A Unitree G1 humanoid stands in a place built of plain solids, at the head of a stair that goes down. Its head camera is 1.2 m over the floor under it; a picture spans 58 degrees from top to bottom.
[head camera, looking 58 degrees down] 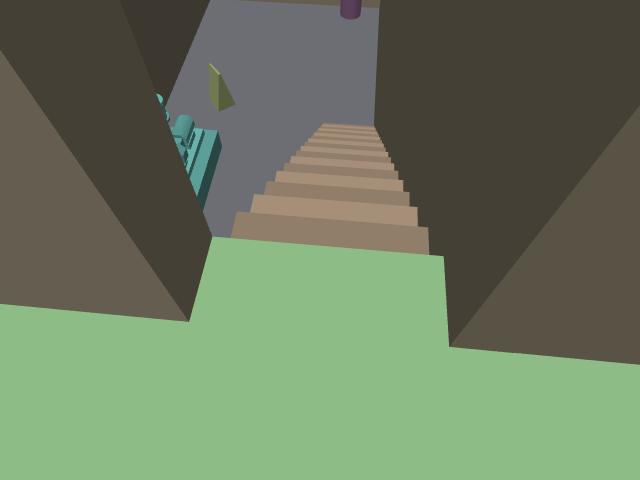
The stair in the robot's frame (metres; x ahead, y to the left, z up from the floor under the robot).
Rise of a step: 0.19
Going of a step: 0.24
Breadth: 0.75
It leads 6 degrees to the right of straight ahead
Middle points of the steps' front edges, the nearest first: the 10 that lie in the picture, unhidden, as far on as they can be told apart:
0.73 -0.02 0.00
0.97 -0.04 -0.19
1.20 -0.07 -0.39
1.44 -0.09 -0.58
1.68 -0.12 -0.77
1.92 -0.14 -0.96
2.16 -0.16 -1.16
2.40 -0.19 -1.35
2.64 -0.21 -1.54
2.88 -0.23 -1.74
